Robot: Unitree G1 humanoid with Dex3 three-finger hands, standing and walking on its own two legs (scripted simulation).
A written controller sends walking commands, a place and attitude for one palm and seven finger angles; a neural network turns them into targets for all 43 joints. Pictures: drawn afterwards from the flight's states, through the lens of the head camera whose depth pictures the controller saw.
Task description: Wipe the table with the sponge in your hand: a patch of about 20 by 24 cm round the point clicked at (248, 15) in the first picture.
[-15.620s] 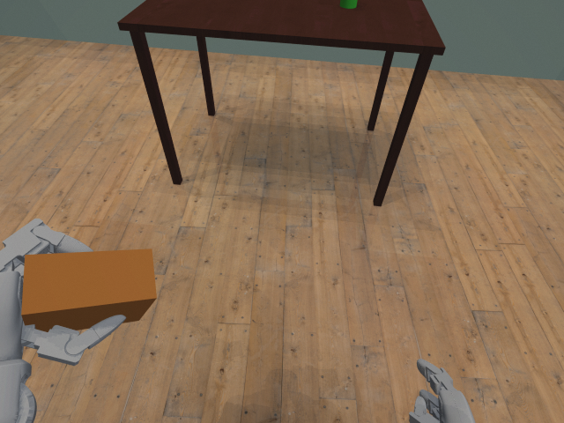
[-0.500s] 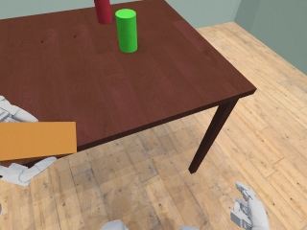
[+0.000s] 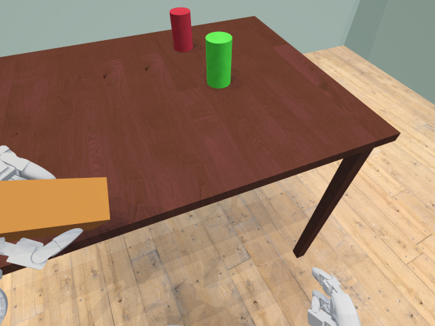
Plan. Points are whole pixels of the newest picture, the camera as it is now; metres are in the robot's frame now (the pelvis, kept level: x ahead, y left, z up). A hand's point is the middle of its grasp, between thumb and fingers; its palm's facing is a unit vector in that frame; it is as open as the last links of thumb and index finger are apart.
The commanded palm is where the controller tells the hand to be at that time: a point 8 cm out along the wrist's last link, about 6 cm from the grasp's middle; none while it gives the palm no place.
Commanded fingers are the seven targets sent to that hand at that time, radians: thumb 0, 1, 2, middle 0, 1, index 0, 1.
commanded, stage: shuffle to correct the standing spot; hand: left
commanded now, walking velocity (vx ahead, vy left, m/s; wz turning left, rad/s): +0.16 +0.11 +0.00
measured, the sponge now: (68, 208) +0.23 +0.21 +0.18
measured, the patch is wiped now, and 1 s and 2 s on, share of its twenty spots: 0.00 0.00 0.00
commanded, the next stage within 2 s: come to a stop and stand still in 0.38 s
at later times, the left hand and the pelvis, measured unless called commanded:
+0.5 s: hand out of the picture +0.23 +0.31 +0.19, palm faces +0.43 -0.78 -0.45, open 9.8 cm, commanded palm +0.17 +0.35 +0.20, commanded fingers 0.00 0.10 1.30 -1.20 -1.60 -1.20 -1.60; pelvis +0.01 +0.06 +0.00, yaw +1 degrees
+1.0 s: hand out of the picture +0.26 +0.32 +0.19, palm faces +0.39 -0.83 -0.40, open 9.8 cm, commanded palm +0.21 +0.36 +0.20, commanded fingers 0.00 0.10 1.30 -1.20 -1.60 -1.20 -1.60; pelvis +0.05 +0.08 +0.02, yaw +0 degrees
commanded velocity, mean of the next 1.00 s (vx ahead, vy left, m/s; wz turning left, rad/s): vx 0.05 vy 0.00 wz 0.00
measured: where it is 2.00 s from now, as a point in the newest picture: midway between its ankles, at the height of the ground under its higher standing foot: outside the picture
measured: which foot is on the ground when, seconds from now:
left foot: down 0.00-0.02, up 0.04-0.30, down 0.32-1.00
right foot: up 0.00-0.00, down 0.02-1.00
